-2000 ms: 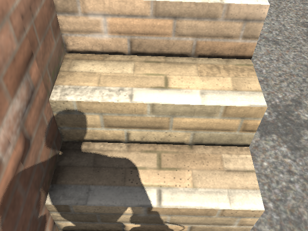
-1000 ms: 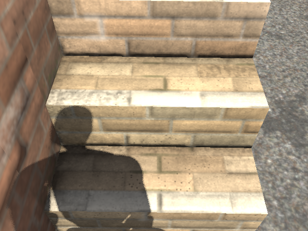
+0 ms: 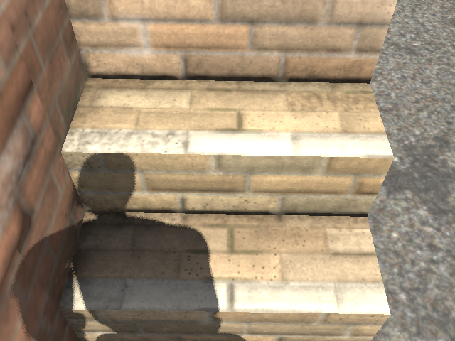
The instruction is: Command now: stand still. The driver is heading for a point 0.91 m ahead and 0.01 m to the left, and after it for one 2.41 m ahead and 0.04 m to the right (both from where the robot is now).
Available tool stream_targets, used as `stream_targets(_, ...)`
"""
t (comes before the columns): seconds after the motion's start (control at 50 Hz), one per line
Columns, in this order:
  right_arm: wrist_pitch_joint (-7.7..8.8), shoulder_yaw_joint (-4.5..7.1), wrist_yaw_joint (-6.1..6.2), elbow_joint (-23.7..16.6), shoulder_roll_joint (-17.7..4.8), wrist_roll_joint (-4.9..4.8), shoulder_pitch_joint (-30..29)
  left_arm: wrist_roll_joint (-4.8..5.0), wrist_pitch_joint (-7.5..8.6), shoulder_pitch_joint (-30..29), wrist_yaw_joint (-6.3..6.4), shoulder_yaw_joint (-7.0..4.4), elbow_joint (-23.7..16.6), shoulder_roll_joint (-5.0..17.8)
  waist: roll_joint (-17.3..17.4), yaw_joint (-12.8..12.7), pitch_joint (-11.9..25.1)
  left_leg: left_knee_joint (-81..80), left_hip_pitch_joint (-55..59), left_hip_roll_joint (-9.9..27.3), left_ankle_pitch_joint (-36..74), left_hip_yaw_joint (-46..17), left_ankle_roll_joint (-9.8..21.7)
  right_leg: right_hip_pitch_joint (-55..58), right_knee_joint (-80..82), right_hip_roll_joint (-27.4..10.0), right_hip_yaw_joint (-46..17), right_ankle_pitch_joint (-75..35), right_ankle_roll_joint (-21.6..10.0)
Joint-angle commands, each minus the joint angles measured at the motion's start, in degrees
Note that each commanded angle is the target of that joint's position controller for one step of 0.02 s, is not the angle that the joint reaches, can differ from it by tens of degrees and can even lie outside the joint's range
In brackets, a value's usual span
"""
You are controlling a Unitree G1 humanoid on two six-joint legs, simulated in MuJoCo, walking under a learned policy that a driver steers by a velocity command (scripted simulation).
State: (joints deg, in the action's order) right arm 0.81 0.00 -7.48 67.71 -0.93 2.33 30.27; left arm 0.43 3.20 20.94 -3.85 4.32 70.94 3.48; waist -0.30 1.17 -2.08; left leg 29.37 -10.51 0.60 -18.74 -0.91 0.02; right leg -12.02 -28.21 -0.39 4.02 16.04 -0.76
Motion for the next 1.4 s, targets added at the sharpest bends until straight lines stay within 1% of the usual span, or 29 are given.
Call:
stream_targets(0.02,-0.05,0.19,0.01,1.6,-2.3,-0.03,9.6,0.02,0.07,6.9,-0.03,-0.13,1.0,1.9,1.2,-0.2,-5.7,-5.4,-7.3,1.5,11.7,0.1,3.6,2.0,4.1,-1.9,-1.8,-7.5,-2.5)
stream_targets(0.16,0.12,0.13,0.07,1.7,-2.2,-0.08,9.6,0.03,0.23,7.0,-0.03,-0.14,1.1,1.8,1.2,-0.1,-5.7,-5.0,-7.5,1.5,11.4,0.2,3.6,1.5,3.8,-1.9,-1.7,-7.2,-2.5)
stream_targets(0.18,0.13,0.13,0.04,1.8,-2.2,-0.07,9.6,-0.08,0.24,7.1,-0.01,-0.12,1.1,1.8,1.2,-0.1,-5.8,-4.8,-7.5,1.5,11.3,0.1,3.6,1.4,3.8,-1.8,-1.7,-7.1,-2.5)
stream_targets(0.2,-0.35,0.24,0.06,1.7,-2.9,0.08,9.7,-0.12,0.33,7.6,0.07,-0.03,1.3,2.2,1.6,0.1,-6.0,-4.8,-7.4,1.4,10.0,0.0,3.3,1.4,4.1,-2.1,-2.1,-6.9,-2.7)
stream_targets(0.22,-0.07,0.08,0.07,1.7,-2.0,-0.05,9.6,0.02,0.36,7.0,-0.04,-0.08,1.1,1.7,0.9,0.0,-5.9,-4.8,-7.8,1.5,10.7,0.1,3.5,1.4,3.8,-1.8,-1.7,-6.9,-2.6)
stream_targets(0.24,0.05,0.12,0.06,1.8,-2.2,-0.05,9.5,-0.04,0.4,7.0,-0.03,-0.04,1.0,1.8,1.3,-0.1,-5.8,-4.6,-7.6,1.4,10.9,0.2,3.5,1.2,3.7,-1.9,-1.8,-7.1,-2.6)
stream_targets(0.26,-0.38,0.23,0.09,1.8,-2.9,0.09,9.5,-0.1,0.49,7.6,0.03,0.04,1.3,2.1,1.7,0.2,-6.0,-4.6,-7.4,1.4,9.8,0.0,3.3,1.3,4.0,-2.1,-2.1,-6.9,-2.7)
stream_targets(0.28,-0.06,0.07,0.09,1.8,-2.0,-0.08,9.3,0.03,0.51,7.0,-0.07,-0.04,1.1,1.8,0.9,0.0,-5.8,-4.6,-7.8,1.4,10.6,0.2,3.5,1.2,3.6,-1.9,-1.7,-6.9,-2.6)
stream_targets(0.32,0.18,0.07,0.09,1.9,-2.3,-0.1,9.3,-0.01,0.51,7.1,-0.06,-0.02,1.1,1.7,1.2,-0.1,-5.7,-4.4,-7.7,1.4,11.0,0.2,3.5,1.1,3.5,-1.9,-1.8,-7.1,-2.6)
stream_targets(0.34,-0.26,0.19,0.1,1.9,-3.0,0.02,9.3,-0.05,0.55,7.7,0.04,0.06,1.4,2.1,1.6,0.1,-5.9,-4.4,-7.5,1.3,9.8,0.1,3.3,1.2,3.8,-2.2,-2.1,-6.8,-2.8)
stream_targets(0.36,0.05,0.01,0.11,1.8,-2.1,-0.11,9.2,0.08,0.56,7.2,-0.06,-0.01,1.1,1.8,0.9,0.0,-5.8,-4.4,-7.9,1.4,10.6,0.2,3.4,1.0,3.5,-1.9,-1.7,-6.8,-2.6)
stream_targets(0.48,0.47,-0.05,0.08,2.0,-2.5,-0.21,9.0,0.03,0.51,7.4,0.04,-0.03,1.1,1.8,1.2,-0.2,-5.6,-4.0,-7.8,1.4,11.2,0.3,3.5,0.8,3.1,-2.0,-1.7,-6.8,-2.7)
stream_targets(1.4,1.36,-0.39,0.33,2.0,-2.8,-0.52,7.8,0.1,1.15,7.2,0.08,-0.14,1.0,1.7,0.8,-0.4,-5.6,-2.9,-8.7,1.4,9.6,0.7,3.6,-1.0,1.4,-2.5,-1.8,-4.6,-2.6)
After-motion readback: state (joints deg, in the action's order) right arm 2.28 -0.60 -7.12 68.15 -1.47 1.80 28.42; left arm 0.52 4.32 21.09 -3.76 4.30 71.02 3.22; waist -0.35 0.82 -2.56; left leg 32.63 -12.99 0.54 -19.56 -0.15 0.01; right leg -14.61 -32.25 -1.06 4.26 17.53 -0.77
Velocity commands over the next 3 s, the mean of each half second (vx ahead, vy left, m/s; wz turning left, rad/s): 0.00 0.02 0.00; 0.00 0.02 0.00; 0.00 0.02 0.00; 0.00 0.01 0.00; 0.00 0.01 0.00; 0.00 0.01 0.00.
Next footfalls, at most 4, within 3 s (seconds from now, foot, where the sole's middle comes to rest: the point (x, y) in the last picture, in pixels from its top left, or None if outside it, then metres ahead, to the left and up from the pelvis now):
none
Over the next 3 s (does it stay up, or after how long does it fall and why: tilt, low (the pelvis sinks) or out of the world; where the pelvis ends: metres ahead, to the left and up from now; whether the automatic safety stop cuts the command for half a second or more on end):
stays up -0.02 0.01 -0.01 its command is cut before an obstacle from the start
